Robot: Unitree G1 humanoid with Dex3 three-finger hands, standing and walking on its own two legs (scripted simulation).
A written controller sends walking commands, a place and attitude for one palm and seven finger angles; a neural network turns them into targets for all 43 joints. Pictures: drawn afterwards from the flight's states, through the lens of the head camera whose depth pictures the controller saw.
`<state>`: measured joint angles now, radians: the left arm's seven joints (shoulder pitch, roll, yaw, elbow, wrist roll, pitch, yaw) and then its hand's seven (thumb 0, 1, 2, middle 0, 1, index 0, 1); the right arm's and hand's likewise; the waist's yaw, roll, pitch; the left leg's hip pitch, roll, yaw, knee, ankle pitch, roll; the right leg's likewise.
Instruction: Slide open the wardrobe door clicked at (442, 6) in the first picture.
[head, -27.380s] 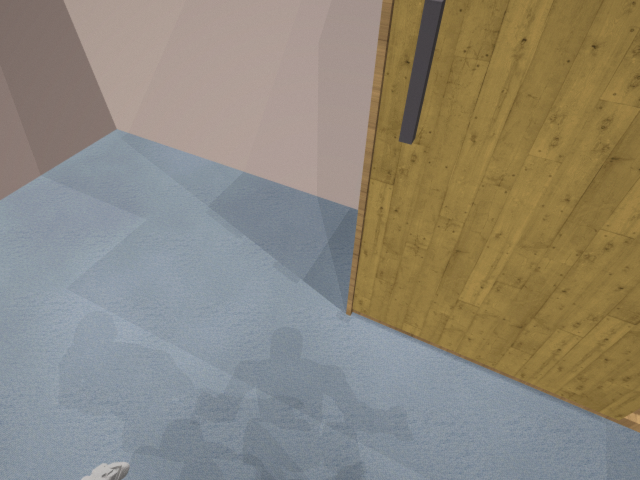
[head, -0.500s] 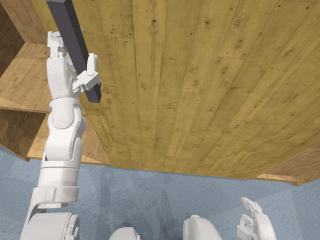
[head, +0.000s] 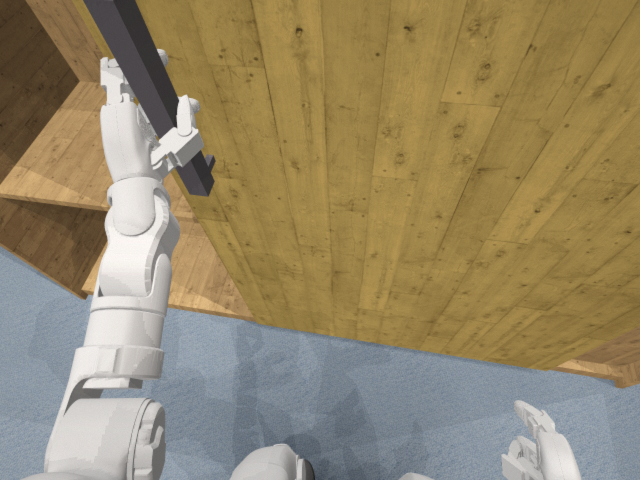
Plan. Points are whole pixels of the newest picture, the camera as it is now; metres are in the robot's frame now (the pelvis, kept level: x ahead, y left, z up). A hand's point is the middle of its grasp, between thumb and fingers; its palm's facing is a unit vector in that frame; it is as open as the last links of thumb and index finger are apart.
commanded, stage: step sideways, sliding the door along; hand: left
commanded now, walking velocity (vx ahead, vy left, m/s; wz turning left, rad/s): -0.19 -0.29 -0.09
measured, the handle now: (173, 102) +0.47 +0.22 +0.17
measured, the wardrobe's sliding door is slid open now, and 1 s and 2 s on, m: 0.63 0.63 0.63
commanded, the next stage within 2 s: stop walking and hold the door there in 0.18 s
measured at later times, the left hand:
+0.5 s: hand (184, 132) +0.43 +0.20 +0.17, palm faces +0.50 -0.81 -0.29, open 7.5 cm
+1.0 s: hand (183, 133) +0.43 +0.19 +0.17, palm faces +0.40 -0.89 -0.19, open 7.3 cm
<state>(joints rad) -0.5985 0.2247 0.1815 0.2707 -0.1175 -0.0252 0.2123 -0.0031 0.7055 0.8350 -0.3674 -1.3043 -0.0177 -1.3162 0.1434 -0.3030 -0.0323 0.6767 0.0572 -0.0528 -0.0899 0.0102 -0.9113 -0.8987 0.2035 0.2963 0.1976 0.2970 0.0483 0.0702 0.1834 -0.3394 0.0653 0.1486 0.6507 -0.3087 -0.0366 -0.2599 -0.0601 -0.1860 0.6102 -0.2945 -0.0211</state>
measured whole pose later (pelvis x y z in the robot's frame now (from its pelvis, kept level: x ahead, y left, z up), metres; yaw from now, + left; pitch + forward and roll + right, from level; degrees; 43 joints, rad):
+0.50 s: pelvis +0.04 -0.11 -0.01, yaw -5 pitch -1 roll -1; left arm -0.44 0.51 0.45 0.49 -0.06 -0.10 0.09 -0.14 0.57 0.82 -0.40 -1.33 -0.13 -1.28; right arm 0.06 -0.26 0.01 0.61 0.04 -0.08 -0.04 0.01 -0.90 -0.90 0.21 0.30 0.21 0.30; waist 0.05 0.10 0.13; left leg -0.37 0.16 0.01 1.03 -0.55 -0.06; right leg -0.37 -0.04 -0.09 0.63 -0.24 0.00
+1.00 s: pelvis +0.00 -0.06 +0.01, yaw -8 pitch -1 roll -3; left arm -0.47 0.51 0.35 0.59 -0.05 -0.04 0.16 -0.08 0.65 0.75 -0.29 -1.30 -0.10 -1.27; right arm 0.34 -0.24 0.03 0.71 0.03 -0.06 -0.08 0.01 -0.91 -0.90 0.20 0.30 0.20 0.30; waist -0.03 0.02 0.00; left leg -0.26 0.06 0.13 0.49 -0.21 0.05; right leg -0.29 0.00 -0.07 0.70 -0.39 0.02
